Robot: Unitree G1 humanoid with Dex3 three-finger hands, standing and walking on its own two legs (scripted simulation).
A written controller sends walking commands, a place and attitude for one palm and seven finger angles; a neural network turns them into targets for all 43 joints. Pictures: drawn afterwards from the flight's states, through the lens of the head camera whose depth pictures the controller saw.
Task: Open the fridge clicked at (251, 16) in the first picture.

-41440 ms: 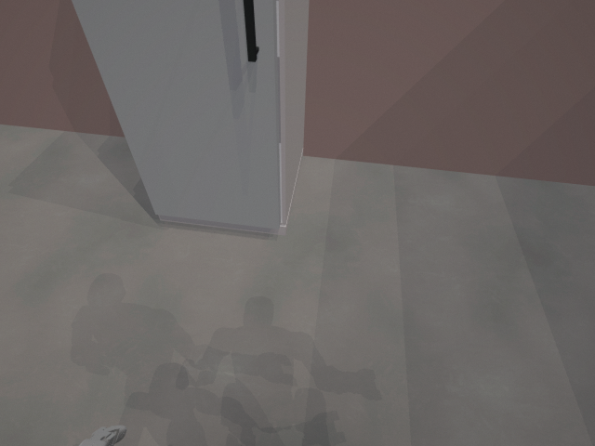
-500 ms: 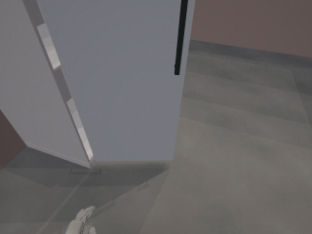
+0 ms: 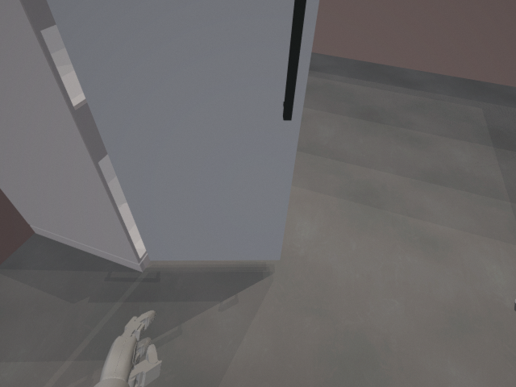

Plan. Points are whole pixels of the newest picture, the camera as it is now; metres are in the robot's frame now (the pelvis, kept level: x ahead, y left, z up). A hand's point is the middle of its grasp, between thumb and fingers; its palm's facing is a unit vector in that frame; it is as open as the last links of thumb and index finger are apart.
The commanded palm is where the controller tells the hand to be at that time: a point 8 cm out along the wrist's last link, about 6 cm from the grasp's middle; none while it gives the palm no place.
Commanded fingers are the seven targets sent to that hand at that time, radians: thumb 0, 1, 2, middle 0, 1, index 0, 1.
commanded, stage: stop stepping back and stand still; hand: right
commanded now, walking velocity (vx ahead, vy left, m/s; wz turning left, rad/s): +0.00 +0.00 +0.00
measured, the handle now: (295, 33) +0.73 -0.03 +0.25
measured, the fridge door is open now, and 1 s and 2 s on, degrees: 69 69 69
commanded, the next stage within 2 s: let the arm hang, fingers relaxed in 0.34 s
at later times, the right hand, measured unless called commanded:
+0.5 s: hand (514, 335) +0.19 -0.29 +0.10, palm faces +0.33 +0.82 -0.48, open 7.4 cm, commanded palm none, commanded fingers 0.00 -0.90 -0.90 0.20 0.30 0.20 0.30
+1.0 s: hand out of the picture -0.08 -0.22 -0.18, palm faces +0.04 +0.98 -0.21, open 7.3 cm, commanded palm none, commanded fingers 0.00 -0.90 -0.90 0.20 0.30 0.20 0.30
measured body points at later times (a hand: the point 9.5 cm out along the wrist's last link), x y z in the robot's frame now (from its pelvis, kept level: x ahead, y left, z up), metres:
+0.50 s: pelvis -0.02 -0.02 +0.00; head -0.02 -0.01 +0.45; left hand +0.16 +0.22 -0.09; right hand +0.17 -0.33 +0.13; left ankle -0.01 +0.10 -0.74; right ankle +0.02 -0.12 -0.74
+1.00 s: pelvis -0.04 -0.02 +0.00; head -0.02 -0.04 +0.45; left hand -0.03 +0.24 -0.14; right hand -0.08 -0.27 -0.16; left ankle -0.01 +0.10 -0.74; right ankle +0.02 -0.12 -0.74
